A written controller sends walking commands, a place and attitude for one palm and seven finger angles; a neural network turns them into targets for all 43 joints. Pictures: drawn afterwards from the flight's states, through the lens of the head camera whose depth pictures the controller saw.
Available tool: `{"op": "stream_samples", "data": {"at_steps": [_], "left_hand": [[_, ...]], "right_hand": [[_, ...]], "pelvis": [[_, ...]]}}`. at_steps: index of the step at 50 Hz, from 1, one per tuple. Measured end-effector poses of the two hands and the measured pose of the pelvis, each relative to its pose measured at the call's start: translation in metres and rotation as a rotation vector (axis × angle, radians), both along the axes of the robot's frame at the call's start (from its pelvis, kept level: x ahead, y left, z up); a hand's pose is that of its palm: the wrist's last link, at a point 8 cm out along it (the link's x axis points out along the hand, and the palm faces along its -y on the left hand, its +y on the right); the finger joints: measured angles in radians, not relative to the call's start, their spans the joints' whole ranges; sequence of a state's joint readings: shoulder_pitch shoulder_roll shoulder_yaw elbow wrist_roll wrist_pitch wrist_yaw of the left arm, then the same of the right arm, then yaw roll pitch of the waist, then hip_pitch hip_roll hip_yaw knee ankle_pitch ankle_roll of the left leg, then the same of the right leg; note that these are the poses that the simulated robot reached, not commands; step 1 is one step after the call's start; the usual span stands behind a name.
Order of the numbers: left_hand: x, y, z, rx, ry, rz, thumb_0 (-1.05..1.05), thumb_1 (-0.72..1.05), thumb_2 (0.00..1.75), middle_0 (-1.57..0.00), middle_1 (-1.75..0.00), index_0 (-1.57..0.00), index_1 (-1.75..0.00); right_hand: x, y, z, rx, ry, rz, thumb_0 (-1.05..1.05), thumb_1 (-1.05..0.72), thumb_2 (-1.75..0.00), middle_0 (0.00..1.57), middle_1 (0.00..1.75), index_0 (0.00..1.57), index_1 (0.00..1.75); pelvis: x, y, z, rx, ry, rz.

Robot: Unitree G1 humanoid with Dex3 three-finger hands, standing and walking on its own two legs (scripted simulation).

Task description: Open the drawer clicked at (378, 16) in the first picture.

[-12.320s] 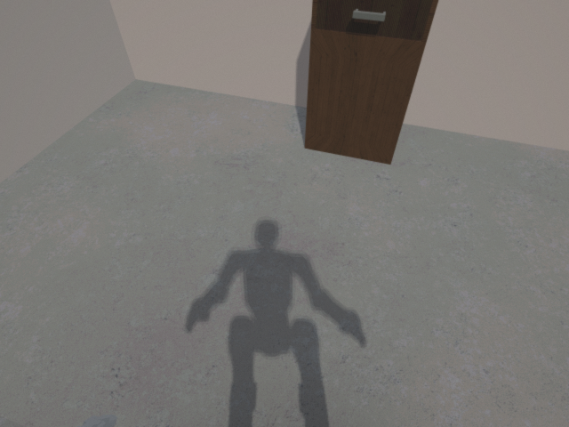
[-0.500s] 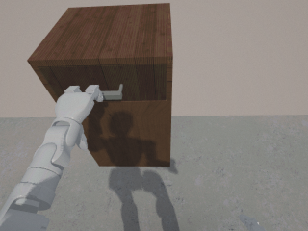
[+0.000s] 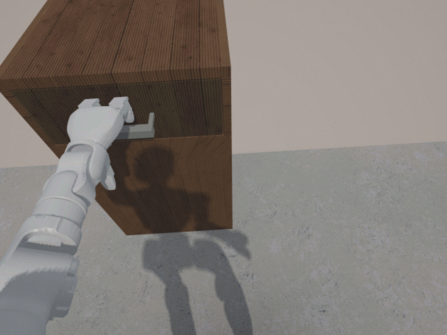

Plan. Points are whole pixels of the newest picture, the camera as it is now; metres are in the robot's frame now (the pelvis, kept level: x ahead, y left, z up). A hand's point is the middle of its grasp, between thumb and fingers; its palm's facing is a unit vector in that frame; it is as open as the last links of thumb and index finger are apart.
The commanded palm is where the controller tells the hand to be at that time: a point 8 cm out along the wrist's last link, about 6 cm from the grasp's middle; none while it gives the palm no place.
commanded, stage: move the hooked fingers above the handle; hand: left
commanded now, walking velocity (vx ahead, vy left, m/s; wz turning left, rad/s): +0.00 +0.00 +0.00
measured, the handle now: (127, 125) +0.57 +0.25 +0.00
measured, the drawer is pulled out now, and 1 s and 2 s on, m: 0.00 0.00 0.00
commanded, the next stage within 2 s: lower the fingers behind the handle in 1.70 s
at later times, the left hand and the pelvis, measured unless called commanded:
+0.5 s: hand (123, 123) +0.52 +0.23 +0.06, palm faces -0.06 -0.02 -1.00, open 13.8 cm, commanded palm +0.50 +0.24 +0.11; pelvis +0.01 +0.01 -0.01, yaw -1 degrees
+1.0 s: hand (119, 125) +0.52 +0.24 +0.05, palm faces -0.08 -0.02 -1.00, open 13.8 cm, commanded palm +0.51 +0.23 +0.11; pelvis +0.01 +0.01 -0.01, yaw +0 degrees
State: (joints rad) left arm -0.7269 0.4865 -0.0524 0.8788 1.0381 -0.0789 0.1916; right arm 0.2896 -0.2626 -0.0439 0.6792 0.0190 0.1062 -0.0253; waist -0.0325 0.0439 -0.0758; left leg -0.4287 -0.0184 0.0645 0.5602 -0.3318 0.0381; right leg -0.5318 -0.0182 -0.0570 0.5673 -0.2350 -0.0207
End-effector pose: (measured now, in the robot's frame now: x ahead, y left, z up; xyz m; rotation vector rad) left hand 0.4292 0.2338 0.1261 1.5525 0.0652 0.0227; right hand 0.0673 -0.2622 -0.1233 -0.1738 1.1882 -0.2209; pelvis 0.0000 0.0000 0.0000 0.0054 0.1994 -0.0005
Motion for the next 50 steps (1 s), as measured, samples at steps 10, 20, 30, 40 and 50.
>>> {"op": "stream_samples", "data": {"at_steps": [10,20,30,40,50], "left_hand": [[0.027,-0.005,-0.008,0.012,0.015,0.006,0.00,-0.49,0.30,-0.32,-1.20,-0.32,-1.20],[0.058,-0.007,-0.010,0.008,0.026,0.024,0.00,-0.49,0.30,-0.31,-1.20,-0.32,-1.20],[0.073,-0.006,-0.018,-0.005,0.038,0.023,0.00,-0.49,0.30,-0.31,-1.20,-0.32,-1.20],[0.070,0.006,-0.020,-0.006,0.029,0.034,0.00,-0.49,0.30,-0.32,-1.20,-0.32,-1.20],[0.074,0.005,-0.021,-0.002,0.055,0.012,0.00,-0.49,0.30,-0.32,-1.20,-0.32,-1.20]], "right_hand": [[-0.031,-0.001,-0.003,-0.013,0.083,-0.038,0.01,-0.90,-0.90,0.20,0.30,0.20,0.30],[-0.064,-0.004,-0.002,-0.038,0.164,-0.086,0.01,-0.90,-0.90,0.20,0.30,0.20,0.30],[-0.086,-0.003,0.000,-0.048,0.231,-0.117,0.01,-0.90,-0.90,0.20,0.30,0.20,0.30],[-0.074,0.002,-0.002,-0.040,0.226,-0.103,0.01,-0.90,-0.90,0.20,0.30,0.20,0.30],[-0.050,0.002,-0.001,-0.054,0.185,-0.065,0.01,-0.90,-0.90,0.20,0.30,0.20,0.30]], "pelvis": [[0.001,0.002,-0.003,-0.005,0.043,0.001],[0.004,0.005,-0.007,-0.012,0.091,-0.007],[0.008,0.007,-0.010,-0.017,0.123,-0.018],[0.012,0.009,-0.009,-0.021,0.126,-0.012],[0.014,0.010,-0.010,-0.027,0.128,0.011]]}}
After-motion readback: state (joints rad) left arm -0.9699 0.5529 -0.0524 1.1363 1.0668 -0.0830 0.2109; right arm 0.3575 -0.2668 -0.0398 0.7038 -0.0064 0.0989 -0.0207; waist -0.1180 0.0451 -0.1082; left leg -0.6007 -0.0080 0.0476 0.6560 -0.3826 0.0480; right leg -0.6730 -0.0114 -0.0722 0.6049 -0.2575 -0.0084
